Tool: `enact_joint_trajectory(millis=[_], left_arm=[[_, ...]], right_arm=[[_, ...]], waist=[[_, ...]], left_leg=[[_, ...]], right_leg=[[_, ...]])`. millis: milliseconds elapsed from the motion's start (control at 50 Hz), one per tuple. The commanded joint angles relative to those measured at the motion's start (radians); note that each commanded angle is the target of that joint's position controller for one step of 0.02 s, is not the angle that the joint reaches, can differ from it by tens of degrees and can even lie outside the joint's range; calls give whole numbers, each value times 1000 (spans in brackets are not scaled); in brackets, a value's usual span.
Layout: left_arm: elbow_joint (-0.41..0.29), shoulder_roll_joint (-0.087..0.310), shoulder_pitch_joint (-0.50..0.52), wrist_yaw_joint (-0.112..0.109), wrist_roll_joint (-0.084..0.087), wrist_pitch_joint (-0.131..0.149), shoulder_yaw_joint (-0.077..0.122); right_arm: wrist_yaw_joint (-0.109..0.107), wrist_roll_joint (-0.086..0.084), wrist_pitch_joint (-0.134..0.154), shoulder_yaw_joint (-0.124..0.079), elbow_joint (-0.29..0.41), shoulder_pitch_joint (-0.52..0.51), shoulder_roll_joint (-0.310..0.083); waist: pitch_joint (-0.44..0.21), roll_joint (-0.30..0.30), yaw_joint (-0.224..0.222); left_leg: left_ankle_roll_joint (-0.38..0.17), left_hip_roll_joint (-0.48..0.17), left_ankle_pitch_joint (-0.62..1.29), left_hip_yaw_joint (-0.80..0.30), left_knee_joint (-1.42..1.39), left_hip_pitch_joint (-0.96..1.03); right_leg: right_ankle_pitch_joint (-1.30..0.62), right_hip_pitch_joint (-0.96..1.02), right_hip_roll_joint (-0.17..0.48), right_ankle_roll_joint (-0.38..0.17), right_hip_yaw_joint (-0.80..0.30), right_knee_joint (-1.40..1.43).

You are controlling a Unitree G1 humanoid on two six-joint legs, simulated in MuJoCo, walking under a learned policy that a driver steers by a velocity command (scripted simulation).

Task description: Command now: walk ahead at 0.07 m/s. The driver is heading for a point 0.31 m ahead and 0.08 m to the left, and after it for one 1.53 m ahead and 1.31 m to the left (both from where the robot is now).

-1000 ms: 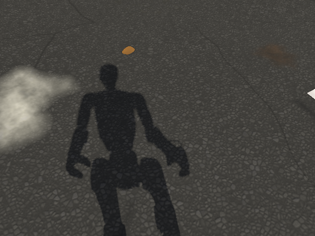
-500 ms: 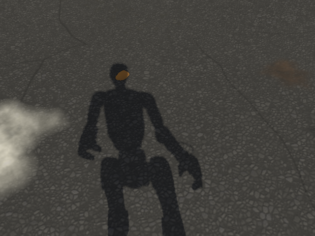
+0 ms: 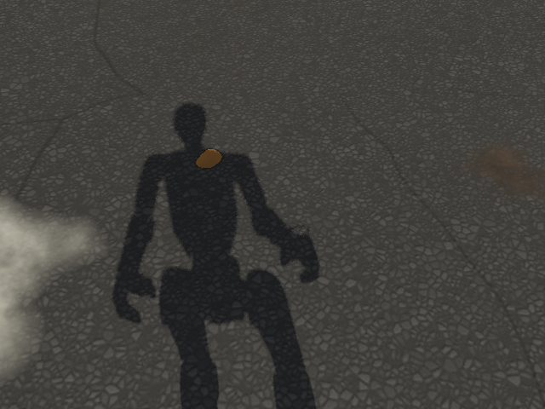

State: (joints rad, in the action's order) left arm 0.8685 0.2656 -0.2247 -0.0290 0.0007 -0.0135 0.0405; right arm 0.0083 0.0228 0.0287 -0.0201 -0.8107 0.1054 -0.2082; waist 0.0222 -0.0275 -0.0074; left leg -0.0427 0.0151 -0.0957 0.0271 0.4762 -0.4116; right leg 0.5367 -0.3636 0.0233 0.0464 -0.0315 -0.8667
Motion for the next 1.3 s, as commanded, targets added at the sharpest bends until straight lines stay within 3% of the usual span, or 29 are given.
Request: enact_joint_trajectory(millis=[20,100,120,140,200,260,340,420,460,500,540,580,600,620,640,660,700,780,880,1000,1040,1060,1080,1100,1120,1140,1180,1220,1300], left_arm=[[6,53,-126,-18,-6,-19,20],[35,43,-125,-7,-27,-10,20],[21,68,-103,-9,-34,-9,21],[25,129,-77,-13,-21,-8,35],[42,66,-24,-10,-21,22,21],[64,57,-46,-7,-12,45,17],[65,124,-86,-33,-4,37,45],[49,148,-106,-60,-3,22,66],[21,149,-73,-65,7,28,71],[4,166,-60,-57,15,49,78],[-5,185,4,-43,27,60,86],[-14,159,57,-20,16,58,79],[-48,97,80,-11,3,68,61],[-121,46,147,-9,1,97,42],[-116,97,164,5,29,122,51],[-107,112,141,17,36,138,54],[-75,131,120,15,3,147,66],[-94,92,182,22,-7,133,62],[-162,47,352,39,7,135,40],[-214,92,406,59,16,155,41],[-199,126,318,56,16,164,54],[-169,160,200,48,11,167,71],[-143,204,20,39,-3,166,86],[-123,275,-137,30,-19,154,104],[-111,221,-127,41,-6,149,86],[-129,136,-55,38,6,142,65],[-127,93,47,35,-1,126,50],[-114,75,84,36,-15,131,44],[-85,123,74,38,-6,149,61]], right_arm=[[-12,5,-3,-38,51,-68,-144],[-20,-17,-9,-27,4,-30,-107],[-19,-14,-9,-24,-8,-12,-101],[-20,-14,-10,-32,-9,12,-113],[-32,-12,-10,-33,-32,9,-102],[-34,-11,-13,-36,-65,33,-100],[-33,-30,-19,-52,-38,-26,-137],[-27,-30,-36,-63,-13,-18,-125],[-18,-33,-43,-63,-4,-2,-106],[1,-46,-39,-61,35,-59,-108],[13,-54,-28,-62,28,-24,-106],[16,-53,-19,-92,-60,187,-138],[8,-55,-10,-131,-75,296,-250],[18,-43,17,-135,-57,362,-334],[20,-29,41,-104,-49,325,-250],[17,-32,54,-90,-30,269,-206],[10,-44,57,-78,7,180,-184],[-17,-40,47,-73,3,249,-182],[-36,-42,37,-79,-4,304,-201],[-44,-53,26,-87,-13,339,-203],[-45,-48,18,-94,2,315,-210],[-42,-44,16,-90,17,295,-198],[-34,-31,16,-77,51,254,-173],[-33,-37,25,-56,72,355,-86],[-32,-64,33,-49,76,421,-108],[-31,-76,31,-72,67,358,-198],[-29,-53,26,-77,95,228,-199],[-21,-52,11,-79,99,240,-161],[-18,-45,-8,-69,144,185,-127]], waist=[[-115,184,-36],[-100,141,-42],[-57,109,-26],[-6,14,20],[20,-77,32],[4,-44,24],[-6,-25,-14],[-25,-85,-25],[-43,-157,-29],[30,-121,-47],[57,-97,-5],[-5,-48,88],[-28,196,122],[-83,392,135],[-59,213,115],[-25,154,74],[2,52,28],[-6,85,29],[32,127,75],[42,142,75],[3,178,28],[-72,176,-29],[-223,142,-117],[-406,-101,-104],[-445,-309,-64],[-264,-181,-68],[-65,-35,-35],[-24,-71,11],[7,-40,19]], left_leg=[[-142,-207,-128,-224,-234,32],[-62,-153,-391,-169,-207,-13],[-20,-129,-441,-157,-181,-24],[12,-71,-399,-100,-157,20],[20,-49,-191,-57,-47,202],[6,-48,-94,-52,-27,211],[-7,-23,32,-50,51,81],[-1,0,3,-28,198,-39],[-12,-7,-335,5,339,-101],[-31,-65,-446,-21,382,-183],[-47,-59,-348,14,245,-76],[-63,53,-211,101,101,309],[-157,-111,-305,-251,-65,480],[-337,-340,-372,-843,-295,587],[-340,-375,-371,-820,-296,582],[-301,-343,-321,-707,-268,543],[-221,-265,-162,-506,-263,445],[-193,-185,108,-343,-287,403],[-158,-147,61,-303,-290,295],[-140,-195,88,-399,-200,363],[-123,-189,253,-413,-120,367],[-97,-139,382,-386,-2,345],[-64,-81,322,-348,235,218],[11,62,-91,-239,602,-121],[17,55,-497,-237,790,-294],[19,-17,-422,-230,858,-364],[16,-94,-284,-161,794,-310],[9,-142,-239,-153,735,-228],[28,-168,-128,-141,633,-282]], right_leg=[[-122,98,21,4,8,104],[-339,235,8,-43,37,355],[-312,209,57,-68,-17,416],[-143,87,67,-93,-34,435],[-42,-75,58,-68,-46,528],[-154,-16,48,-55,-33,503],[-285,102,63,-86,-20,445],[-484,178,204,-167,-105,439],[-301,205,324,-232,-206,497],[-106,208,387,-257,-271,561],[-78,164,341,-205,-180,550],[-214,-23,208,-128,27,345],[-279,-229,86,-37,187,-37],[44,-483,-73,-4,61,-303],[20,-553,-7,-37,-58,-414],[-75,-561,26,-70,-63,-408],[-242,-479,82,-79,-59,-258],[-408,-390,43,-34,-16,-42],[-598,-282,-17,-6,-1,275],[-572,-195,-30,-29,-34,398],[-494,-56,-50,-59,-11,415],[-493,115,-52,-92,1,439],[-462,405,60,-154,-94,391],[-281,803,306,-277,-474,417],[-110,836,413,-328,-785,551],[-16,681,376,-286,-660,580],[-206,368,290,-234,-381,630],[-314,223,240,-222,-235,687],[-445,189,252,-261,-89,757]])
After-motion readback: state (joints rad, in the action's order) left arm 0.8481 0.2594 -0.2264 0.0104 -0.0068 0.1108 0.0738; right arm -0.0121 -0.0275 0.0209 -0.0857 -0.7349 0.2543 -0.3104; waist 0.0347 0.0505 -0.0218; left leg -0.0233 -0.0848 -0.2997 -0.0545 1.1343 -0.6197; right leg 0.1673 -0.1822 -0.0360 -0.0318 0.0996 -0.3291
